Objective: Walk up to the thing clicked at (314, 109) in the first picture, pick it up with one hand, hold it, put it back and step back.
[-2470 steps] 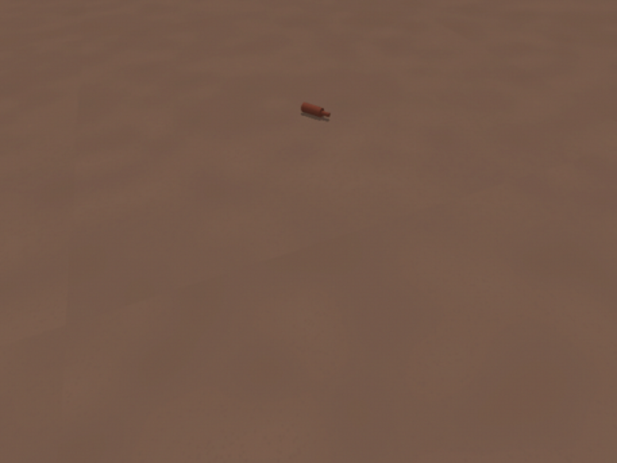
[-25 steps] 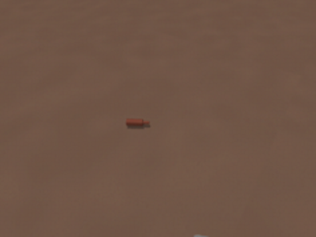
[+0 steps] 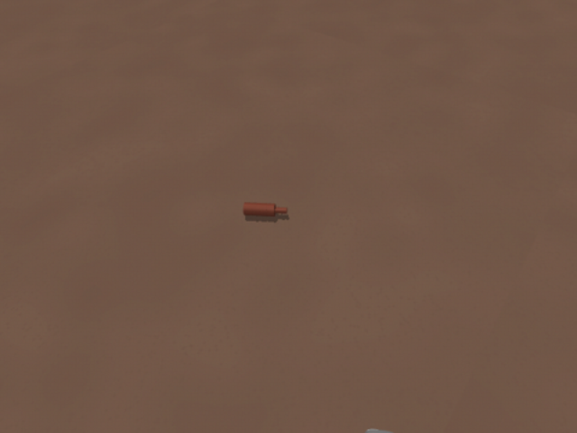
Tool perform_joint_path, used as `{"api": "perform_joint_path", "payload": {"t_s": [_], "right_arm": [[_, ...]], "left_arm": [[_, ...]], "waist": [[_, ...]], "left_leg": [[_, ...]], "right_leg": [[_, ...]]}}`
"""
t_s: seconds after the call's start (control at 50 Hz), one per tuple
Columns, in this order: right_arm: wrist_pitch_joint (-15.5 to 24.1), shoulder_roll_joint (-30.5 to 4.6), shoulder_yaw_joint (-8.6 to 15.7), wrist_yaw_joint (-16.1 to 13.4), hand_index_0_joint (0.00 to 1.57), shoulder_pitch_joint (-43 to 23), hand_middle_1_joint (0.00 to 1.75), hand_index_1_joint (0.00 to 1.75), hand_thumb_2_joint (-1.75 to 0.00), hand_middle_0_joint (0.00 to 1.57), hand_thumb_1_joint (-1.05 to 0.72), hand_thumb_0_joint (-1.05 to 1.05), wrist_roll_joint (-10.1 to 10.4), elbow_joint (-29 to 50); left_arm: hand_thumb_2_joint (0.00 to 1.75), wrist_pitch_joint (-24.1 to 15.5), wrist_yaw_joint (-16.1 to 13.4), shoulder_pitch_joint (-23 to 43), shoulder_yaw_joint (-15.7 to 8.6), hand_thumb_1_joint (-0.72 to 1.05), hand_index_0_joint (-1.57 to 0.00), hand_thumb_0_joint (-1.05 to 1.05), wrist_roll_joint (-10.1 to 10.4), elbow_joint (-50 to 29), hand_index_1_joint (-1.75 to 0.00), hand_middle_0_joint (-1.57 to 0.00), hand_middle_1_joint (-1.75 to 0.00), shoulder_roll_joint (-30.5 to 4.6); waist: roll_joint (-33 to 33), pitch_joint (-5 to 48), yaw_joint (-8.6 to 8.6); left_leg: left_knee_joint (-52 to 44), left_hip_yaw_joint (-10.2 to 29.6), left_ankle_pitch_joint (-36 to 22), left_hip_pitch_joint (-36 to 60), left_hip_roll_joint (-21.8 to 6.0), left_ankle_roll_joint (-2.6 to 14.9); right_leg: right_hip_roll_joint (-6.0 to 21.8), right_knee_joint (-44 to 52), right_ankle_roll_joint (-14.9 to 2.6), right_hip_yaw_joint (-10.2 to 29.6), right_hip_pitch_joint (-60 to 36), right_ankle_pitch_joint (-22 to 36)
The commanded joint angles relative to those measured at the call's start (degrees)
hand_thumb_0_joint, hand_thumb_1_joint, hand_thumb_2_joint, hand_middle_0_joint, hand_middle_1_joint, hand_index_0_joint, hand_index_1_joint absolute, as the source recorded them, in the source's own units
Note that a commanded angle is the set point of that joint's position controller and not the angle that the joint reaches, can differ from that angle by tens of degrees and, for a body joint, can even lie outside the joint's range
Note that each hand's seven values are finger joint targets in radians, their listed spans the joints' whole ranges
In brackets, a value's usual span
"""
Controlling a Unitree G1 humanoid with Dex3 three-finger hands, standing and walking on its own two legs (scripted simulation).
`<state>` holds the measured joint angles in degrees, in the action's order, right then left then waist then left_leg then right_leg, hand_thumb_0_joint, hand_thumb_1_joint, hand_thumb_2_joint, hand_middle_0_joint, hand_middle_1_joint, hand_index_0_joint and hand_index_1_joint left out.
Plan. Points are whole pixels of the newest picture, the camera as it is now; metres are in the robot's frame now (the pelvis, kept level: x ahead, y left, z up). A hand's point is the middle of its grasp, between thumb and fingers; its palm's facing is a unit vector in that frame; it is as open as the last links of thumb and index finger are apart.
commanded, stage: step back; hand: left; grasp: from above
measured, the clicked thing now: (265, 209) +1.07 +0.18 -0.72
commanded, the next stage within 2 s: stand in 0.10 s
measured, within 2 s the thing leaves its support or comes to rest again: neither
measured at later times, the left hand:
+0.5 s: hand out of the picture +0.10 +0.25 -0.13, palm faces -0.03 -0.94 -0.33, open 7.4 cm
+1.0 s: hand out of the picture +0.07 +0.24 -0.13, palm faces -0.04 -0.94 -0.34, open 7.4 cm
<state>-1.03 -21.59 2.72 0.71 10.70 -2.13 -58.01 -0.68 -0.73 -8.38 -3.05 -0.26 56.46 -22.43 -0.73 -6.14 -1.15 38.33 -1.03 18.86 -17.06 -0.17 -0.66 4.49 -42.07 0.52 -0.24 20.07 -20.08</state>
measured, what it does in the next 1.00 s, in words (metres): stands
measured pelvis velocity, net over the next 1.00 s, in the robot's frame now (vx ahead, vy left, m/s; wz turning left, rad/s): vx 0.00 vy -0.01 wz -0.01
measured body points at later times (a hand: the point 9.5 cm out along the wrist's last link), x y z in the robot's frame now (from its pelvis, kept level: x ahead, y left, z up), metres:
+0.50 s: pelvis +0.01 +0.00 +0.03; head +0.02 +0.00 +0.48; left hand +0.10 +0.30 -0.10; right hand +0.12 -0.29 -0.10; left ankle +0.02 +0.13 -0.72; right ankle +0.02 -0.13 -0.72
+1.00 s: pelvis +0.00 -0.01 +0.03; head +0.01 -0.01 +0.48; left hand +0.08 +0.29 -0.10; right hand +0.06 -0.31 -0.11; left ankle +0.02 +0.13 -0.72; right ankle +0.02 -0.13 -0.72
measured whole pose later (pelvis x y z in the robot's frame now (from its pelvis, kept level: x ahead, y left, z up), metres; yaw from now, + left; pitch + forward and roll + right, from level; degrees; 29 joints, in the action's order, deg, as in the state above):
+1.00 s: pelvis +0.00 -0.01 +0.03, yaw +0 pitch -3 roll +0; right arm 0.0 -20.1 0.4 1.4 7.2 -0.8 -65.9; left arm -1.1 0.8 -6.5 0.1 -0.5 65.2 -20.2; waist 0.4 -3.3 0.6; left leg 18.7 -0.6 8.9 -7.3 -2.4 -2.1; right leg 0.8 -19.6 0.3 -1.0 7.7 -9.4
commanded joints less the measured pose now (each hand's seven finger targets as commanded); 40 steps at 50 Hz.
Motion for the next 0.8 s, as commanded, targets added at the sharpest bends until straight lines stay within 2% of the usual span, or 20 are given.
{"api": "perform_joint_path", "payload": {"t_s": [0.0, 0.02, 0.04, 0.06, 0.08, 0.1, 0.14, 0.18, 0.22, 0.34, 0.46, 0.5, 0.54, 0.58, 0.64, 0.78], "right_arm": [[1.5, -14.7, 2.9, -1.2, 0.2, -7.0, 0.3, 0.3, -0.9, 0.2, -0.9, 0.0, 0.5, 3.6], [1.6, -13.4, 2.4, -1.3, 0.2, -7.3, 0.3, 0.3, -0.9, 0.2, -0.9, 0.0, 0.6, 3.6], [1.6, -12.5, 2.0, -1.5, 0.2, -7.3, 0.3, 0.3, -0.9, 0.2, -0.9, 0.0, 1.0, 3.5], [1.8, -11.8, 1.8, -1.6, 0.2, -6.6, 0.3, 0.3, -0.9, 0.2, -0.9, 0.0, 1.2, 3.2], [2.5, -10.5, 1.1, -1.3, 0.2, -2.9, 0.3, 0.3, -0.9, 0.2, -0.9, 0.0, 2.2, 2.1], [2.9, -11.7, 1.6, -1.5, 0.2, -2.3, 0.3, 0.3, -0.9, 0.2, -0.9, 0.0, 2.1, 1.3], [3.4, -12.7, 1.3, -1.5, 0.2, -4.7, 0.3, 0.3, -0.9, 0.2, -0.9, 0.0, 1.7, 0.1], [3.6, -12.4, 1.1, -1.4, 0.2, -6.2, 0.3, 0.3, -0.9, 0.2, -0.9, 0.0, 1.7, 0.0], [3.5, -11.5, 0.8, -1.4, 0.2, -6.8, 0.3, 0.3, -0.9, 0.2, -0.9, 0.0, 1.8, -0.3], [3.2, -11.0, 0.6, -1.1, 0.2, -9.3, 0.3, 0.3, -0.9, 0.2, -0.9, 0.0, 1.8, -1.4], [3.1, -10.1, 0.5, -0.6, 0.2, -10.2, 0.3, 0.3, -0.9, 0.2, -0.9, 0.0, 1.9, -2.4], [3.0, -9.8, 0.4, -0.4, 0.2, -9.7, 0.3, 0.3, -0.9, 0.2, -0.9, 0.0, 1.8, -2.7], [3.0, -9.7, 0.5, -0.3, 0.2, -10.4, 0.3, 0.3, -0.9, 0.2, -0.9, 0.0, 1.8, -2.7], [2.9, -9.9, 0.5, -0.3, 0.2, -10.5, 0.3, 0.3, -0.9, 0.2, -0.9, 0.0, 1.7, -2.9], [2.7, -9.6, 0.4, -0.1, 0.2, -9.9, 0.3, 0.3, -0.9, 0.2, -0.9, 0.0, 1.7, -3.4], [2.7, -10.0, 0.3, -0.2, 0.2, -8.2, 0.3, 0.3, -0.9, 0.2, -0.9, 0.0, 1.5, -4.2]], "left_arm": [[0.9, -1.0, -1.1, 0.6, -1.7, 0.9, -0.2, 0.0, 0.5, -1.9, -0.3, -0.2, -0.3, -10.5], [0.9, -1.4, -1.0, 0.1, -1.6, 0.9, -0.2, 0.0, 0.4, -1.8, -0.3, -0.2, -0.3, -10.7], [0.9, -1.8, -0.8, -0.6, -1.9, 0.9, -0.2, 0.0, 0.3, -1.2, -0.3, -0.2, -0.3, -11.9], [0.9, -2.0, -0.9, -0.2, -2.1, 0.9, -0.2, 0.0, 0.5, -1.5, -0.3, -0.2, -0.3, -12.7], [0.9, -2.0, -0.6, 0.1, -0.5, 0.9, -0.2, 0.0, -0.2, -0.2, -0.3, -0.2, -0.3, -10.9], [0.9, -2.0, -0.3, 1.1, -0.7, 0.9, -0.2, 0.0, 0.1, 0.1, -0.3, -0.2, -0.3, -11.5], [0.9, -1.6, 0.1, 2.4, 0.3, 0.9, -0.2, 0.0, 0.8, 0.8, -0.3, -0.2, -0.3, -9.5], [0.9, -1.3, 0.1, 3.6, 0.7, 0.9, -0.2, 0.0, 0.8, 1.3, -0.3, -0.2, -0.3, -10.1], [0.9, -1.3, 0.0, 4.9, 0.7, 0.9, -0.2, 0.0, 0.5, 2.0, -0.3, -0.2, -0.3, -10.6], [0.9, -1.2, 0.5, 6.1, 1.2, 0.9, -0.2, 0.0, 0.1, 3.7, -0.3, -0.2, -0.3, -9.4], [0.9, -1.9, 0.5, 6.3, 1.1, 0.9, -0.2, 0.0, -0.1, 4.9, -0.3, -0.2, -0.3, -9.9], [0.9, -1.9, 0.5, 6.5, 1.1, 0.9, -0.2, 0.0, -0.1, 5.1, -0.3, -0.2, -0.3, -10.2], [0.9, -2.1, 0.4, 6.4, 1.1, 0.9, -0.2, 0.0, -0.3, 5.3, -0.3, -0.2, -0.3, -10.2], [0.9, -2.2, 0.4, 6.1, 1.1, 0.9, -0.2, 0.0, -0.3, 5.3, -0.3, -0.2, -0.3, -10.1], [0.9, -2.1, 0.3, 6.2, 1.0, 0.9, -0.2, 0.0, -0.3, 5.5, -0.3, -0.2, -0.3, -10.3], [0.9, -1.8, 0.4, 5.3, 1.0, 0.9, -0.2, 0.0, -0.3, 5.4, -0.3, -0.2, -0.3, -10.6]], "waist": [[7.4, 6.4, -1.52], [6.1, 7.8, -1.86], [4.8, 9.3, -1.56], [4.1, 11.2, -0.9], [3.0, 12.1, 0.84], [3.2, 12.9, 1.32], [3.4, 12.3, 0.46], [2.8, 11.2, 0.39], [2.3, 10.3, 0.92], [3.3, 7.2, 0.94], [1.3, 7.4, 1.28], [0.8, 6.9, 1.59], [0.0, 7.9, 1.48], [-0.3, 8.3, 1.25], [-0.9, 6.7, 1.57], [0.0, 6.5, 1.42]], "left_leg": [[-13.8, 14.3, -12.7, -5.5, -14.6, 10.78], [-10.9, 10.1, -16.3, -2.0, -11.4, 7.72], [-7.2, 7.8, -20.1, -0.2, -9.0, 5.37], [-4.4, 6.0, -24.1, 0.6, -7.3, 4.02], [-7.4, 7.1, -18.6, 1.7, -6.0, 2.75], [-10.2, 6.5, -19.6, 5.2, -6.4, 3.25], [-12.6, 8.7, -24.4, 7.7, -8.9, 3.94], [-13.4, 8.5, -26.6, 8.3, -9.0, 3.42], [-14.6, 7.3, -27.8, 9.1, -8.5, 2.84], [-20.8, 6.6, -17.1, 9.2, -8.1, 1.79], [-22.0, 5.5, -14.9, 11.3, -7.5, 1.42], [-22.9, 5.2, -11.4, 10.6, -7.0, 1.26], [-22.5, 5.3, -13.8, 11.7, -7.3, 1.3], [-22.2, 5.0, -13.4, 12.5, -7.3, 1.28], [-22.6, 5.0, -10.7, 11.4, -6.9, 0.97], [-23.0, 5.1, -9.2, 10.5, -7.1, 0.94]], "right_leg": [[-3.6, 2.0, -1.93, 0.0, -8.9, -3.7], [-1.8, 7.1, -2.55, 1.1, -8.8, 6.0], [-0.2, 8.3, -2.83, 3.8, -9.7, 16.8], [1.3, 8.7, -3.4, 5.5, -11.8, 24.2], [4.6, 11.9, -4.73, 8.0, -13.0, 23.8], [4.0, 10.1, -4.34, 6.7, -11.9, 25.6], [1.2, 10.4, -2.67, 3.8, -11.2, 23.1], [1.3, 12.9, -2.22, 3.5, -12.6, 22.1], [1.8, 14.6, -2.27, 3.8, -13.0, 24.1], [1.7, 21.0, -1.49, 3.9, -13.1, 15.9], [2.8, 24.5, -1.22, 4.6, -13.1, 15.4], [2.9, 25.8, -1.02, 5.0, -13.0, 13.0], [3.3, 25.9, -1.25, 4.9, -13.5, 15.2], [3.4, 26.5, -1.09, 5.1, -12.9, 15.4], [3.2, 27.8, -1.11, 5.3, -11.7, 11.0], [3.0, 28.1, -1.31, 5.6, -10.9, 7.9]]}}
